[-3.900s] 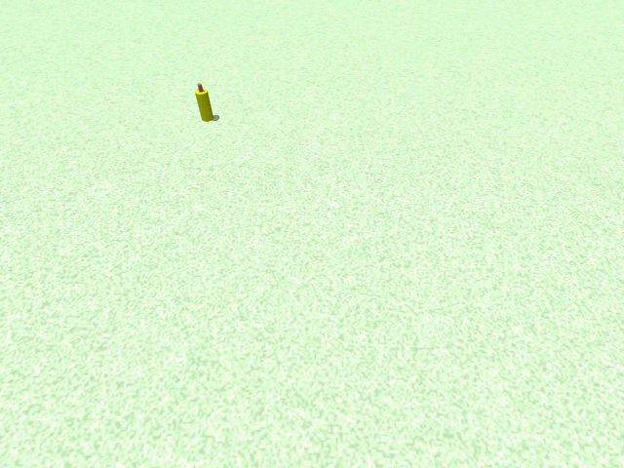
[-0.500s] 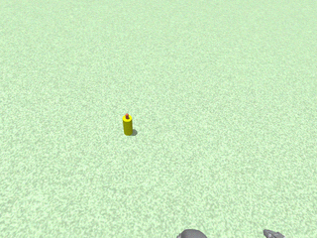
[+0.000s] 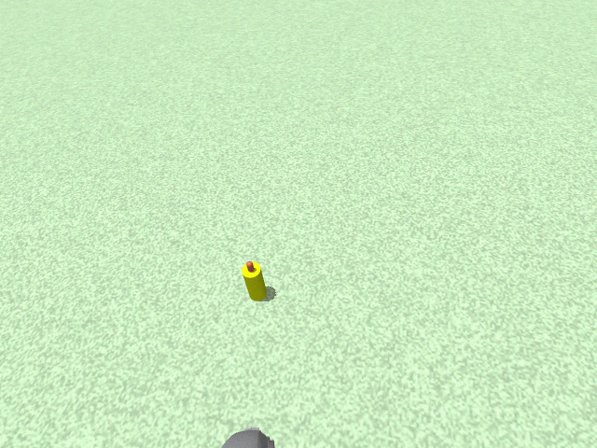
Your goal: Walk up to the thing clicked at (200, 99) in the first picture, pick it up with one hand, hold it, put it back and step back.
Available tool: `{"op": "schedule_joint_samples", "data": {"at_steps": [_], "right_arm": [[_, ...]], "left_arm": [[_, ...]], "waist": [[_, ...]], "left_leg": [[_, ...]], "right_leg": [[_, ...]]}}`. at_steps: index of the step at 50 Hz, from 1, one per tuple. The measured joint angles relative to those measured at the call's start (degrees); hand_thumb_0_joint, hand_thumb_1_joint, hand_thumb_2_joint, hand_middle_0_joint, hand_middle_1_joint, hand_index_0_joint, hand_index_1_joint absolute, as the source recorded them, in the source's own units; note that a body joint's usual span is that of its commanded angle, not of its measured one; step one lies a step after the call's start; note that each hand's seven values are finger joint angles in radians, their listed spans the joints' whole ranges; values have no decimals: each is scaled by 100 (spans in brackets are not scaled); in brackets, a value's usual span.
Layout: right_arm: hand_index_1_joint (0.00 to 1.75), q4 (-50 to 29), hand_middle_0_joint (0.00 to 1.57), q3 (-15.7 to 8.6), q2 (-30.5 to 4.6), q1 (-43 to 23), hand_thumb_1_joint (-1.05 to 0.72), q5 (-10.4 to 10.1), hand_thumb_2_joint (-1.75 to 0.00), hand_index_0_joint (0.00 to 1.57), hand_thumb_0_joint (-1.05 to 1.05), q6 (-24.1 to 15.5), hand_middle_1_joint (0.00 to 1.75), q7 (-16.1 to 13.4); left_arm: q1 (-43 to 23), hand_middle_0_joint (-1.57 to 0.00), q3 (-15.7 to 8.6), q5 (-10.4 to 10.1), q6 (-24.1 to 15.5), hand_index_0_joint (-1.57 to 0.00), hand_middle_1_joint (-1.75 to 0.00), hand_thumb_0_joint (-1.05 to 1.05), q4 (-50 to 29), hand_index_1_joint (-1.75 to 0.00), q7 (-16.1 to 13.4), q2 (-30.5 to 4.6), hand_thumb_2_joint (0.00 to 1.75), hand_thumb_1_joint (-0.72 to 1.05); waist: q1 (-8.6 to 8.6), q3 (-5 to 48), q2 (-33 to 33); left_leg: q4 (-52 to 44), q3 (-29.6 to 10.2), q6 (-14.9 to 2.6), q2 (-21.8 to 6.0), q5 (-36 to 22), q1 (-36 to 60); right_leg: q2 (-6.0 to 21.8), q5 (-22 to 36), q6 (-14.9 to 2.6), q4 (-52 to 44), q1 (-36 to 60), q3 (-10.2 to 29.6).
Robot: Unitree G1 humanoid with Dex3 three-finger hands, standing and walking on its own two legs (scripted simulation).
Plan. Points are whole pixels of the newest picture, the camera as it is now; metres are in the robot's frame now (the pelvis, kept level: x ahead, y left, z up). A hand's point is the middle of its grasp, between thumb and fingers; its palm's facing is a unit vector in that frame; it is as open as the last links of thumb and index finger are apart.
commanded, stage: walk up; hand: left
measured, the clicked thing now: (253, 278) +0.78 +0.22 -0.66
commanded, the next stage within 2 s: none
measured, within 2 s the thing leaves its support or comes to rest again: neither
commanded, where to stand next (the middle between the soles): +0.43 +0.02 m, yaw +0 degrees
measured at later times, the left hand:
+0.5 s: hand (138, 389) +0.25 +0.30 -0.15, palm faces -0.08 -0.94 -0.34, open 7.4 cm
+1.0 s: hand (151, 329) +0.36 +0.31 -0.16, palm faces -0.02 -0.91 -0.40, open 7.4 cm
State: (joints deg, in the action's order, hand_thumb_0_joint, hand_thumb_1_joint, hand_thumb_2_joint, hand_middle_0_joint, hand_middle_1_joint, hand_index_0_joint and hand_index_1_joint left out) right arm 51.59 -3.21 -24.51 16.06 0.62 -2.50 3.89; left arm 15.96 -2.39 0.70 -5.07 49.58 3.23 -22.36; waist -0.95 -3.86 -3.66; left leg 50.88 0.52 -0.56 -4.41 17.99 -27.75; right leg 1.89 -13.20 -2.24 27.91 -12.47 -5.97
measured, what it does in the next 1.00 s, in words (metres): walks ahead: left foot, then right foot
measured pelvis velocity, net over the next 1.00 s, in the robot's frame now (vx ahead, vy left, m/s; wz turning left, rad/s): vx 0.33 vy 0.03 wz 0.02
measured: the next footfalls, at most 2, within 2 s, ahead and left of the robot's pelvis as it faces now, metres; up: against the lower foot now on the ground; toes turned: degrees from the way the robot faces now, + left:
left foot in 0.18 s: +0.22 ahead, +0.15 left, +0.00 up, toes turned +7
right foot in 0.58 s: +0.35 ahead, -0.12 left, +0.00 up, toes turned -5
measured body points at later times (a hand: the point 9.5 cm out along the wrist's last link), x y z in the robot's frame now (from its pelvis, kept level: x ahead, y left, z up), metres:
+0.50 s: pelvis +0.18 +0.03 +0.00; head +0.20 +0.03 +0.44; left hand +0.25 +0.34 -0.12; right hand +0.23 -0.30 -0.11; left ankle +0.18 +0.14 -0.74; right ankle +0.29 -0.13 -0.71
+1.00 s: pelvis +0.33 +0.03 -0.02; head +0.35 +0.03 +0.43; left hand +0.36 +0.36 -0.13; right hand +0.43 -0.29 -0.13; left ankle +0.42 +0.15 -0.74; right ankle +0.31 -0.12 -0.73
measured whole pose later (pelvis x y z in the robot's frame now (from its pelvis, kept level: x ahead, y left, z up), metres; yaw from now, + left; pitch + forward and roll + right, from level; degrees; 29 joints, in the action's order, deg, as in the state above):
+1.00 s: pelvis +0.33 +0.03 -0.02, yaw +1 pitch -3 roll +0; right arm 50.8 -3.5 -23.5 13.1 1.1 -2.3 2.4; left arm 18.4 -1.1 0.3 -2.7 50.0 0.9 -24.8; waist -1.6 -5.3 -0.3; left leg 36.2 2.2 -0.7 -2.0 10.6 -23.1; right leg 5.0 -23.6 0.3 42.6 -15.0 -3.3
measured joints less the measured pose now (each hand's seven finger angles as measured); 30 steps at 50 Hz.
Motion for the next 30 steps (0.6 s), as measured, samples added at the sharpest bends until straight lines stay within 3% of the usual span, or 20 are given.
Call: {"op": "schedule_joint_samples", "data": {"at_steps": [5,9,11,14,16,24,27,30], "right_arm": [[30,11,20,-37,49,-51,-91,63,-89,20,1,8,30,81],[30,-21,20,-75,30,-48,-91,77,-89,20,1,-86,30,82],[30,-94,20,-101,62,-109,-91,101,-89,20,1,-186,30,9],[30,-255,20,-77,121,-114,-91,1,-89,20,1,-252,30,-63],[30,-307,20,-20,184,-65,-90,-28,-89,20,1,-262,30,-113],[30,-314,20,30,98,212,-90,11,-89,20,1,-198,31,-97],[30,-291,20,8,23,305,-90,10,-89,20,1,-130,31,-73],[30,-273,20,-3,-55,384,-90,-2,-89,20,1,-44,31,-76]], "left_arm": [[242,-20,-34,23,28,-20,-30,1,-26,-30,15,-140,90,90],[441,-20,-27,25,113,-20,-30,1,33,-30,12,-265,90,90],[436,-20,-36,2,190,-20,-30,1,134,-30,-31,-296,90,90],[308,-20,35,-35,289,-20,-30,1,278,-30,-94,-269,90,90],[224,-20,47,-64,273,-20,-30,1,285,-30,-98,-286,90,90],[-15,-20,-3,0,261,-20,-30,1,213,-30,98,-207,90,90],[-53,-20,-33,8,229,-20,-30,1,248,-30,128,-194,90,90],[-50,-20,-78,31,112,-20,-30,1,249,-30,81,-206,90,90]], "waist": [[-106,23,144],[-109,110,302],[-61,43,531],[75,-33,594],[112,-72,692],[228,-98,609],[279,-38,478],[269,-2,275]], "left_leg": [[-1166,116,28,-95,-530,26],[-1746,266,-71,25,-776,451],[-1482,403,-88,186,-744,501],[-1412,422,-146,204,-469,696],[-1650,469,-135,232,-471,950],[-2109,577,-121,245,-226,1627],[-2004,584,-41,199,30,1751],[-1451,537,3,29,527,1731]], "right_leg": [[-12,-396,88,47,351,-101],[90,-1004,236,543,482,-138],[255,-1292,134,1535,187,115],[-8,-1375,7,3199,-593,536],[0,-1134,-16,3459,-1006,625],[388,-287,165,1763,-1548,527],[364,-56,153,1116,-1344,474],[168,342,149,588,-932,328]]}}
